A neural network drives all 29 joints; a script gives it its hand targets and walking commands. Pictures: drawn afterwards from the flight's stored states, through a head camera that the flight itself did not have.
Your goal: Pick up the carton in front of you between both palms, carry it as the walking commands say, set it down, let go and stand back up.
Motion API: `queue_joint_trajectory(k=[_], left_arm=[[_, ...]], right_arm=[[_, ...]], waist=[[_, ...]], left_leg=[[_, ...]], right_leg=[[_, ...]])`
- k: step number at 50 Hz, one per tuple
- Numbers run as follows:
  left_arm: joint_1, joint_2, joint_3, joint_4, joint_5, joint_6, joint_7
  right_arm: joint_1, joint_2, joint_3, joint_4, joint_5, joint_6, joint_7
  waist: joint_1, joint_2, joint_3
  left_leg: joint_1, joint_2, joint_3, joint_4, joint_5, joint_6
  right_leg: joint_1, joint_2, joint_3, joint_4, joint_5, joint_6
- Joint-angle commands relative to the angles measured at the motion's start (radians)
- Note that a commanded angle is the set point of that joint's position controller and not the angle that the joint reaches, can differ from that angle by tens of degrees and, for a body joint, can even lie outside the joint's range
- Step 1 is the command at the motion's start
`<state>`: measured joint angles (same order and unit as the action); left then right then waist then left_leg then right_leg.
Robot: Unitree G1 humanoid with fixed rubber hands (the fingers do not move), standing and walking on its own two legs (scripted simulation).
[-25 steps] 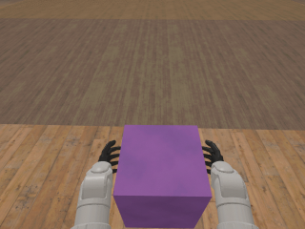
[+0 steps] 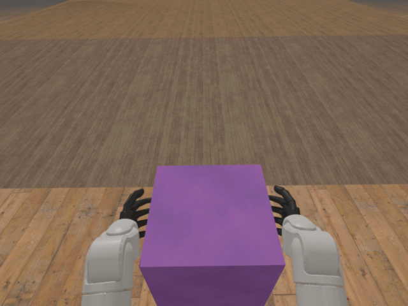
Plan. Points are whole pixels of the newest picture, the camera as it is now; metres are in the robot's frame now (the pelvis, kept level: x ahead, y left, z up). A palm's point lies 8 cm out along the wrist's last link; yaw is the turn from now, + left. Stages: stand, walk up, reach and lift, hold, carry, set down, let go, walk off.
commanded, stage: carry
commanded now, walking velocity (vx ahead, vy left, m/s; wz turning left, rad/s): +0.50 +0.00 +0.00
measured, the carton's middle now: (210, 241) +0.28 +0.01 +0.01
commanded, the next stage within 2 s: none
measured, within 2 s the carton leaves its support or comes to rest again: neither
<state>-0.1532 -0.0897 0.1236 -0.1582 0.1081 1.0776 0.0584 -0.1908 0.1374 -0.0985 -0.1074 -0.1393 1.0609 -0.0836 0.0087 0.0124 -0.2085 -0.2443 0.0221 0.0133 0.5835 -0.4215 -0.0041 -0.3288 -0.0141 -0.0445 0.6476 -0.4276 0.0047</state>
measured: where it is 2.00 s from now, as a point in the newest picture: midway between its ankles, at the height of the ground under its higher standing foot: (201, 176)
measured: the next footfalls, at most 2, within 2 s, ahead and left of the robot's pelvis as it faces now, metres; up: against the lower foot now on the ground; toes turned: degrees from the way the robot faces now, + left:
left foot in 0.28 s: +0.27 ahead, +0.11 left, +0.00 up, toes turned +12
right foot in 0.74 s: +0.61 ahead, -0.07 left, +0.00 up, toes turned -11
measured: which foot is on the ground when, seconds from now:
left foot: down 0.00-0.06, up 0.08-0.26, down 0.28-0.78, up 0.80-1.00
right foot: down 0.00-0.32, up 0.34-0.72, down 0.74-1.00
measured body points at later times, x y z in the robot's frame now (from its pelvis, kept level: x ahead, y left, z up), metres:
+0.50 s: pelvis +0.25 +0.04 +0.02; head +0.26 +0.05 +0.47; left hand +0.54 +0.18 +0.09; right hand +0.53 -0.12 +0.10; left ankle +0.23 +0.10 -0.73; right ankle +0.23 -0.09 -0.65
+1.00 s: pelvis +0.59 +0.00 +0.02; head +0.61 -0.01 +0.47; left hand +0.84 +0.17 +0.08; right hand +0.87 -0.13 +0.07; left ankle +0.60 +0.15 -0.65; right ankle +0.57 -0.07 -0.73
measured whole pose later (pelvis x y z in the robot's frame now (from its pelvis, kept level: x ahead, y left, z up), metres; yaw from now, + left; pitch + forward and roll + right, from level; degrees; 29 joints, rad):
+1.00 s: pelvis +0.59 +0.00 +0.02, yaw +4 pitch +4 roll +1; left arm -0.08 -0.13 0.08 -0.35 0.09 1.16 0.08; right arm -0.10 0.13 -0.08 -0.33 -0.11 1.16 -0.09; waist 0.03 0.00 -0.04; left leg -0.59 0.11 0.09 0.99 -0.22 0.01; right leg -0.20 -0.03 -0.25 0.32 -0.20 -0.07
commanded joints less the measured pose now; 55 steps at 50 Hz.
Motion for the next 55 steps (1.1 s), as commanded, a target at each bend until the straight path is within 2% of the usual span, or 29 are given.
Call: queue_joint_trajectory(k=[1,2,3,4,5,6,7,11,14,15,16,17,18,20,22,24,28,33,36,37,38,39,40,41,43,45,47,51,55], left_arm=[[-0.553,-0.931,-0.75,-0.14,-0.425,0.045,-0.23],[-0.514,-0.941,-0.743,-0.143,-0.418,0.056,-0.228],[-0.478,-0.928,-0.724,-0.151,-0.394,0.059,-0.222],[-0.437,-0.926,-0.715,-0.166,-0.377,0.072,-0.213],[-0.449,-0.939,-0.726,-0.215,-0.374,0.083,-0.204],[-0.454,-0.962,-0.733,-0.25,-0.381,0.092,-0.198],[-0.478,-0.959,-0.742,-0.297,-0.391,0.097,-0.195],[-0.472,-0.903,-0.747,-0.339,-0.416,0.131,-0.197],[-0.469,-0.861,-0.733,-0.342,-0.429,0.158,-0.207],[-0.478,-0.84,-0.725,-0.335,-0.426,0.168,-0.211],[-0.525,-0.822,-0.725,-0.347,-0.433,0.182,-0.217],[-0.554,-0.822,-0.732,-0.325,-0.436,0.191,-0.22],[-0.553,-0.841,-0.726,-0.299,-0.437,0.193,-0.224],[-0.541,-0.888,-0.724,-0.262,-0.434,0.186,-0.23],[-0.525,-0.942,-0.724,-0.24,-0.42,0.171,-0.228],[-0.489,-0.968,-0.722,-0.228,-0.395,0.152,-0.218],[-0.429,-0.972,-0.72,-0.219,-0.348,0.133,-0.196],[-0.429,-0.958,-0.733,-0.241,-0.356,0.133,-0.197],[-0.42,-0.951,-0.734,-0.237,-0.368,0.131,-0.206],[-0.41,-0.948,-0.73,-0.227,-0.368,0.129,-0.211],[-0.395,-0.945,-0.727,-0.221,-0.369,0.128,-0.215],[-0.404,-0.931,-0.719,-0.198,-0.359,0.117,-0.222],[-0.386,-0.969,-0.731,-0.187,-0.373,0.11,-0.225],[-0.408,-0.988,-0.734,-0.213,-0.389,0.101,-0.229],[-0.447,-1.038,-0.755,-0.246,-0.409,0.083,-0.231],[-0.453,-1.051,-0.773,-0.275,-0.424,0.072,-0.233],[-0.421,-1.037,-0.78,-0.29,-0.43,0.068,-0.24],[-0.38,-0.979,-0.773,-0.311,-0.429,0.072,-0.25],[-0.369,-0.903,-0.746,-0.334,-0.414,0.098,-0.239]], right_arm=[[-0.481,0.837,0.69,-0.217,0.391,0.058,0.22],[-0.499,0.849,0.7,-0.258,0.41,0.077,0.223],[-0.538,0.862,0.722,-0.31,0.437,0.097,0.232],[-0.511,0.872,0.729,-0.304,0.451,0.111,0.242],[-0.506,0.883,0.732,-0.31,0.458,0.113,0.251],[-0.478,0.884,0.724,-0.314,0.466,0.119,0.256],[-0.467,0.881,0.726,-0.323,0.471,0.124,0.257],[-0.414,0.85,0.704,-0.342,0.458,0.146,0.238],[-0.382,0.822,0.678,-0.328,0.434,0.165,0.226],[-0.377,0.806,0.666,-0.318,0.425,0.172,0.224],[-0.385,0.795,0.656,-0.296,0.408,0.176,0.221],[-0.418,0.801,0.652,-0.291,0.406,0.181,0.22],[-0.44,0.819,0.658,-0.305,0.415,0.187,0.22],[-0.477,0.872,0.679,-0.309,0.426,0.187,0.225],[-0.504,0.913,0.698,-0.319,0.447,0.179,0.235],[-0.495,0.924,0.713,-0.325,0.464,0.172,0.25],[-0.446,0.9,0.713,-0.306,0.473,0.163,0.273],[-0.4,0.879,0.7,-0.286,0.454,0.157,0.279],[-0.406,0.874,0.705,-0.297,0.447,0.154,0.277],[-0.4,0.868,0.707,-0.299,0.443,0.154,0.275],[-0.403,0.859,0.706,-0.297,0.438,0.152,0.275],[-0.421,0.874,0.721,-0.321,0.441,0.156,0.272],[-0.43,0.858,0.721,-0.316,0.439,0.151,0.273],[-0.435,0.895,0.728,-0.306,0.445,0.14,0.274],[-0.429,0.953,0.734,-0.307,0.447,0.116,0.273],[-0.397,0.978,0.739,-0.304,0.439,0.097,0.265],[-0.352,0.981,0.743,-0.301,0.421,0.083,0.254],[-0.326,0.95,0.752,-0.331,0.403,0.078,0.236],[-0.347,0.881,0.751,-0.381,0.421,0.111,0.23]], waist=[[-0.014,0.097,-0.092],[0.007,-0.012,-0.133],[0.018,-0.276,-0.159],[0.02,-0.355,-0.124],[0.027,-0.227,-0.096],[0.033,-0.126,-0.111],[0.034,-0.089,-0.105],[0.012,-0.185,-0.109],[-0.017,-0.105,-0.182],[-0.034,-0.023,-0.228],[-0.039,0.237,-0.223],[-0.035,0.231,-0.19],[-0.032,0.141,-0.168],[-0.028,-0.018,-0.141],[-0.025,0.023,-0.126],[-0.024,0.061,-0.117],[-0.027,0.109,-0.073],[-0.034,0.148,0.01],[-0.008,0.152,-0.049],[0.005,0.112,-0.11],[0.028,0.035,-0.186],[0.024,-0.239,-0.265],[0.017,-0.283,-0.235],[0.012,-0.22,-0.219],[0.004,-0.045,-0.191],[-0.001,-0.073,-0.189],[0.002,-0.106,-0.173],[0.004,-0.143,-0.093],[0.007,-0.152,-0.016]], left_leg=[[0.106,0.212,-0.175,-0.091,0.435,0.112],[-0.063,0.113,0.003,0.091,0.462,0.048],[-0.362,0.027,0.128,0.339,0.333,-0.012],[-0.6,-0.023,0.128,0.391,-0.074,-0.02],[-0.662,0.011,0.081,0.402,-0.154,-0.004],[-0.67,0.03,0.07,0.377,-0.173,0.005],[-0.667,0.037,0.074,0.306,-0.17,0.012],[-0.329,-0.009,0.16,0.013,0.145,0.009],[0.245,-0.087,0.289,-0.114,0.268,0.031],[0.443,0.03,0.132,-0.135,0.161,0.046],[0.48,0.335,-0.412,-0.338,-0.036,0.149],[0.5,0.424,-0.588,-0.388,0.072,0.241],[0.465,0.426,-0.512,-0.358,0.173,0.245],[0.36,0.368,-0.326,-0.356,0.291,0.198],[0.299,0.309,-0.165,-0.388,0.345,0.146],[0.306,0.276,-0.081,-0.397,0.408,0.138],[0.349,0.229,0.037,-0.388,0.551,0.133],[0.33,0.208,0.113,-0.368,0.665,0.117],[0.306,0.19,0.201,-0.168,0.892,0.074],[0.228,0.153,0.237,-0.003,0.863,0.047],[0.059,0.137,0.21,0.211,0.595,0.023],[-0.265,0.009,0.172,0.548,0.268,-0.025],[-0.408,-0.029,0.058,0.702,-0.03,-0.003],[-0.433,0.037,0.0,0.767,-0.013,0.027],[-0.417,0.108,-0.021,0.69,0.093,0.043],[-0.361,0.113,0.008,0.577,0.16,0.036],[-0.365,0.103,0.048,0.476,0.188,0.023],[-0.422,0.089,0.119,0.241,0.282,-0.006],[-0.393,0.06,0.177,0.036,0.356,0.005]], right_leg=[[0.045,0.011,-0.079,-0.241,0.087,-0.011],[0.28,-0.055,0.055,-0.33,0.107,-0.048],[0.534,-0.25,0.342,-0.291,0.392,-0.142],[0.663,-0.353,0.47,-0.328,0.701,-0.225],[0.689,-0.376,0.452,-0.307,0.804,-0.253],[0.71,-0.374,0.406,-0.304,0.764,-0.233],[0.706,-0.355,0.346,-0.307,0.712,-0.199],[0.469,-0.246,0.065,-0.341,0.616,-0.106],[0.145,-0.167,-0.121,-0.09,0.678,-0.046],[-0.014,-0.134,-0.135,0.081,0.46,-0.014],[-0.213,-0.014,-0.145,0.38,0.16,0.029],[-0.368,0.008,-0.022,0.548,-0.042,0.002],[-0.412,-0.063,0.03,0.624,-0.035,-0.031],[-0.399,-0.129,0.045,0.581,0.069,-0.037],[-0.329,-0.125,0.01,0.428,0.134,-0.022],[-0.317,-0.098,-0.033,0.321,0.162,-0.008],[-0.335,-0.066,-0.103,0.079,0.27,0.001],[-0.234,-0.027,-0.182,-0.111,0.391,-0.023],[0.022,0.032,-0.249,-0.181,0.372,-0.044],[0.216,0.061,-0.275,-0.203,0.314,-0.044],[0.432,-0.083,-0.097,-0.222,0.206,-0.053],[0.659,-0.393,0.441,-0.34,-0.016,-0.213],[0.634,-0.433,0.582,-0.447,0.122,-0.253],[0.59,-0.41,0.457,-0.424,0.258,-0.236],[0.464,-0.358,0.271,-0.404,0.399,-0.177],[0.395,-0.317,0.145,-0.428,0.389,-0.13],[0.39,-0.29,0.07,-0.451,0.393,-0.125],[0.42,-0.249,-0.029,-0.469,0.488,-0.133],[0.426,-0.228,-0.092,-0.457,0.571,-0.127]])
